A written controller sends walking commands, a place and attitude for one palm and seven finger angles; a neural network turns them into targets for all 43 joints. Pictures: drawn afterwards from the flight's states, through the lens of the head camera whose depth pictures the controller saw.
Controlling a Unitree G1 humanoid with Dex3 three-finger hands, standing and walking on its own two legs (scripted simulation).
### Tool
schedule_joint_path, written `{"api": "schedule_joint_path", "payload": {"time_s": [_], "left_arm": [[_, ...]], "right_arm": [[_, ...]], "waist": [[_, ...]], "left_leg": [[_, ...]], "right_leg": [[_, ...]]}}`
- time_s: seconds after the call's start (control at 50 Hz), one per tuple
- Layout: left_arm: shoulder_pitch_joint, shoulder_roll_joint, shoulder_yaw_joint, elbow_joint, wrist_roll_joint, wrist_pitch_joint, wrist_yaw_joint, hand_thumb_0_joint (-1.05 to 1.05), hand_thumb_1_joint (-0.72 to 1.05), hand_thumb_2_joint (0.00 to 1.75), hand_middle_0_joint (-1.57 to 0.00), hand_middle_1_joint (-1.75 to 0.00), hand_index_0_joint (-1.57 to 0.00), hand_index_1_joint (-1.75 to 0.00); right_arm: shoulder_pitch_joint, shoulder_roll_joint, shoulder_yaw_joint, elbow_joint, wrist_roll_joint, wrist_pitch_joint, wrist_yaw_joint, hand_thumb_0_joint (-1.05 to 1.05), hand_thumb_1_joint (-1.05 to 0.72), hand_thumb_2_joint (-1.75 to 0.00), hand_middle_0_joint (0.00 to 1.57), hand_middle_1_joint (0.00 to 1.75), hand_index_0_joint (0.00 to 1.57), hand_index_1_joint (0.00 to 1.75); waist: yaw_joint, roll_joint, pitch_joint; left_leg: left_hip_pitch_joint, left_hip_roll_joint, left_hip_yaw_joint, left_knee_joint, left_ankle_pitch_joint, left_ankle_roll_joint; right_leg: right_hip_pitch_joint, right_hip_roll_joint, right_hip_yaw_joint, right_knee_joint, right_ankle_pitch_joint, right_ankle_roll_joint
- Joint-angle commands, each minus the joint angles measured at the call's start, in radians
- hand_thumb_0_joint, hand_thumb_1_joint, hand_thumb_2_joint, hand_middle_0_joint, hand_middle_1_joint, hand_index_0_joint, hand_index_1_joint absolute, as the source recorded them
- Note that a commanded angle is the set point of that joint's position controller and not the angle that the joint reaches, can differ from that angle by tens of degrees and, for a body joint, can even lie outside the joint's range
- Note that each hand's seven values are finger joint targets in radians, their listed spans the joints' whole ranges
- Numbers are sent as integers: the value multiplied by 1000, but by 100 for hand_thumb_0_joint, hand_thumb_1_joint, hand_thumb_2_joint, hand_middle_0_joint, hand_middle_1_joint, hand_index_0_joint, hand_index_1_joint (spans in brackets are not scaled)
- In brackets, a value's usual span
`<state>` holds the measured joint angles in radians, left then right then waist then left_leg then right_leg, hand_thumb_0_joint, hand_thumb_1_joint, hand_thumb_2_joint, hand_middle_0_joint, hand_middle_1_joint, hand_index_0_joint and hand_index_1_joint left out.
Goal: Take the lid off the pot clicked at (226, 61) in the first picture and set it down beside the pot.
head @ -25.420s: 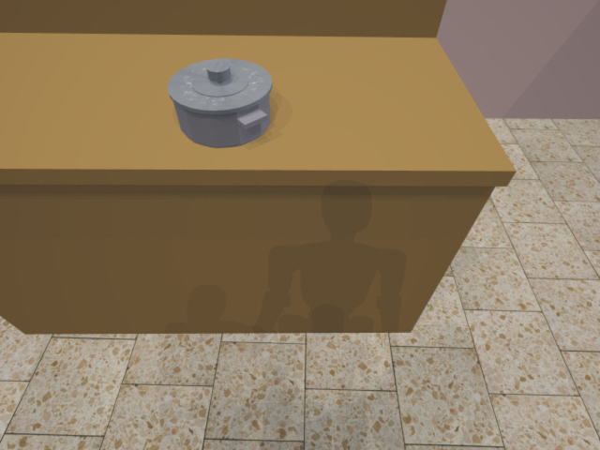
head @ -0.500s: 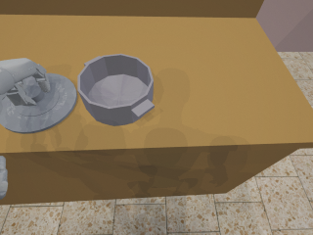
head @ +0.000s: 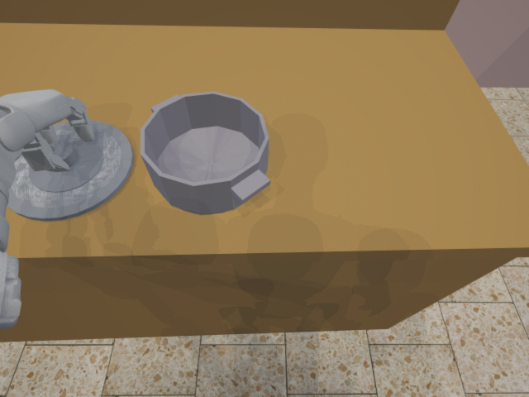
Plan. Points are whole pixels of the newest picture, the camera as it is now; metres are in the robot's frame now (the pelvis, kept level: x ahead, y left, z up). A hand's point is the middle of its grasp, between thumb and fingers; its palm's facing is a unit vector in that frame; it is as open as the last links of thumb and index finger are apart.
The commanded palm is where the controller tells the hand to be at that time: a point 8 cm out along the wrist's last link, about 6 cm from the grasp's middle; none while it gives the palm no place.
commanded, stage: open the fingers wide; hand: left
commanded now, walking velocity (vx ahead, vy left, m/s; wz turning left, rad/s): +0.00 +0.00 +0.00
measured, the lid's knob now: (60, 155) +0.47 +0.32 +0.07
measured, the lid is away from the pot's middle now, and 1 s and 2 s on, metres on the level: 0.23 0.23 0.23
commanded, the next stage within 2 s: raise the empty hand in 0.44 s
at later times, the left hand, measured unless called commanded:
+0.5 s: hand (45, 151) +0.44 +0.31 +0.10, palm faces -0.43 -0.11 -0.90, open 11.0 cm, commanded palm +0.46 +0.32 +0.17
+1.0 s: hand (28, 124) +0.45 +0.31 +0.15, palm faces -0.38 -0.11 -0.92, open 11.1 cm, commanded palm +0.46 +0.32 +0.22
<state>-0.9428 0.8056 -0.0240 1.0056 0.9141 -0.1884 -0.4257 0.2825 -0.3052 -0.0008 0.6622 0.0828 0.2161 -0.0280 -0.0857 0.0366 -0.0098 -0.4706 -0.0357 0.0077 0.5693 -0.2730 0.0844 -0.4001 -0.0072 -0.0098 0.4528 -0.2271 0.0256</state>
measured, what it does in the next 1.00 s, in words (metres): stands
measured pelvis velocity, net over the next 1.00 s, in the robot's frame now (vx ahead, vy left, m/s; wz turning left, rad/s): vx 0.00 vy -0.01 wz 0.01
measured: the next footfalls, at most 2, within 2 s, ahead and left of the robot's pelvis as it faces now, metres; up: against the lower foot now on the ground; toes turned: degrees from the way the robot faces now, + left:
none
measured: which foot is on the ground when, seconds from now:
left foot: down 0.00-1.00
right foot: down 0.00-1.00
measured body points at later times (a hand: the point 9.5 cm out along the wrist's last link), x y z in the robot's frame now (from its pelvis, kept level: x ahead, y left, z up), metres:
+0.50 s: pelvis +0.00 +0.00 +0.00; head +0.08 +0.00 +0.44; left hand +0.46 +0.32 +0.16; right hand +0.06 -0.29 -0.12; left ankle +0.00 +0.06 -0.73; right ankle -0.01 -0.16 -0.73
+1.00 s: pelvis +0.00 -0.01 +0.00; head +0.07 +0.00 +0.45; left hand +0.46 +0.32 +0.20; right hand +0.05 -0.28 -0.12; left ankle +0.00 +0.06 -0.73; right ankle -0.01 -0.16 -0.73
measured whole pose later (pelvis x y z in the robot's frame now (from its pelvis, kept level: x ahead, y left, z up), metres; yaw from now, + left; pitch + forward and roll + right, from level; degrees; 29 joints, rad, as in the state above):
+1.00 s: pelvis +0.00 -0.01 +0.00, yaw +0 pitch +8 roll -3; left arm -0.99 0.85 -0.02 0.97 0.90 -0.12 -0.48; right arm 0.28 -0.30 0.01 0.65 0.10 0.23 -0.02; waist -0.09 0.04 0.00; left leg -0.42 -0.03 0.00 0.54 -0.26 0.08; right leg -0.35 0.00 -0.02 0.42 -0.21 0.03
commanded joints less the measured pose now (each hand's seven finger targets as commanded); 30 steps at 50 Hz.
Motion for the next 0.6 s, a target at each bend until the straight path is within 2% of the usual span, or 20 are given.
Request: {"api": "schedule_joint_path", "payload": {"time_s": [0.0,0.02,0.06,0.08,0.12,0.14,0.16,0.18,0.2,0.24,0.28,0.34,0.36,0.38,0.44,0.46,0.5,0.54,0.56,0.58], "left_arm": [[-456,322,109,-266,4,1,58,0,11,66,-43,-90,-43,-89],[-431,303,98,-239,3,3,58,0,9,67,-42,-89,-42,-88],[-370,348,142,-162,-6,7,60,0,4,67,-39,-87,-39,-87],[-357,348,139,-126,-8,18,58,0,2,67,-38,-86,-38,-86],[-414,323,99,-166,-8,30,52,0,-3,69,-36,-83,-36,-83],[-420,348,119,-206,-2,28,56,0,-4,70,-37,-82,-37,-82],[-436,319,93,-249,5,21,54,0,-4,70,-37,-82,-37,-82],[-452,357,128,-291,4,17,57,0,-4,71,-37,-81,-37,-81],[-421,347,125,-279,3,15,55,0,-4,71,-37,-81,-37,-81],[-372,358,148,-229,-14,14,48,0,-5,72,-38,-81,-38,-81],[-358,362,154,-199,-26,16,41,0,-5,72,-38,-80,-38,-80],[-365,337,121,-219,-17,21,38,0,-5,74,-39,-79,-39,-79],[-383,312,100,-262,-17,15,36,0,-6,74,-39,-79,-39,-79],[-382,325,113,-268,-14,16,37,0,-6,74,-39,-79,-39,-79],[-377,311,98,-213,-25,19,29,0,-6,75,-39,-78,-39,-78],[-374,337,121,-214,-30,15,29,0,-6,75,-39,-78,-39,-78],[-421,372,141,-259,-24,14,35,0,-6,75,-39,-78,-39,-78],[-459,342,114,-330,-19,9,39,0,-6,75,-39,-78,-39,-78],[-478,338,108,-363,-20,3,40,0,-6,75,-39,-78,-39,-78],[-451,369,146,-340,-18,6,45,0,-6,75,-39,-78,-39,-78]], "right_arm": [[76,-179,-62,-81,-7,-8,-7,0,-90,-90,20,30,20,30],[78,-175,-60,-78,-8,-10,-6,0,-90,-90,20,30,20,30],[82,-181,-56,-81,-3,-10,-6,0,-90,-90,20,30,20,30],[82,-180,-53,-78,-5,-6,-6,0,-90,-90,20,30,20,30],[75,-180,-53,-81,-2,-5,-5,0,-90,-90,20,30,20,30],[73,-182,-56,-87,0,-5,-4,0,-90,-90,20,30,20,30],[64,-179,-57,-98,-4,-6,-4,0,-90,-90,20,30,20,30],[71,-181,-62,-91,-6,-1,-2,0,-90,-90,20,30,20,30],[71,-176,-60,-98,-6,-3,-3,0,-90,-90,20,30,20,30],[76,-175,-58,-93,-4,-3,-6,0,-90,-90,20,30,20,30],[77,-180,-58,-84,-5,2,-5,0,-90,-90,20,30,20,30],[67,-178,-56,-90,0,3,-2,0,-90,-90,20,30,20,30],[55,-176,-58,-97,1,5,0,0,-90,-90,20,30,20,30],[61,-179,-60,-92,-4,11,1,0,-90,-90,20,30,20,30],[66,-176,-56,-84,2,7,-4,0,-90,-90,20,30,20,30],[62,-181,-56,-85,4,7,-5,0,-90,-90,20,30,20,30],[64,-181,-57,-88,0,9,-8,0,-90,-90,20,30,20,30],[56,-175,-59,-91,-2,7,-9,0,-90,-90,20,30,20,30],[46,-175,-60,-94,-1,2,-9,0,-90,-90,20,30,20,30],[59,-177,-61,-86,-7,2,-9,0,-90,-90,20,30,20,30]], "waist": [[-11,134,-464],[-11,127,-446],[-2,57,-413],[-7,22,-389],[-11,33,-393],[-5,79,-408],[-4,112,-442],[-6,137,-459],[-8,130,-466],[-11,79,-448],[-11,60,-421],[-9,83,-396],[-8,101,-410],[-10,113,-411],[-21,74,-383],[-11,75,-389],[-11,84,-438],[-14,134,-471],[-10,171,-473],[-8,146,-479]], "left_leg": [[477,25,-86,-20,568,-8],[465,24,-84,-21,555,-9],[398,22,-74,-27,516,-1],[353,13,-62,-31,452,5],[338,9,-52,-46,386,8],[371,12,-57,-45,410,5],[414,16,-63,-33,490,3],[455,20,-74,-23,527,-1],[463,19,-78,-17,567,-1],[427,19,-68,-17,545,6],[392,16,-57,-17,515,10],[378,15,-53,-27,476,7],[410,22,-57,-22,531,6],[425,18,-65,-16,530,5],[387,17,-55,-19,459,10],[380,19,-51,-18,476,11],[403,14,-57,-18,484,12],[456,20,-65,-21,505,8],[487,25,-73,-17,568,2],[493,23,-82,-12,569,4]], "right_leg": [[-16,86,-57,-18,228,-65],[-21,88,-57,-23,218,-64],[12,82,-53,-25,229,-64],[29,83,-51,-24,229,-60],[40,79,-50,-31,217,-59],[32,79,-50,-31,212,-62],[22,79,-52,-26,234,-65],[15,84,-53,-27,237,-64],[17,87,-53,-24,248,-62],[33,85,-52,-27,255,-56],[36,80,-51,-26,260,-53],[27,81,-55,-28,237,-58],[16,80,-54,-28,249,-59],[5,86,-55,-29,241,-59],[4,85,-53,-31,222,-57],[16,80,-52,-28,237,-59],[38,81,-51,-22,249,-58],[20,83,-54,-28,233,-59],[6,82,-54,-30,242,-63],[10,88,-57,-29,240,-62]]}}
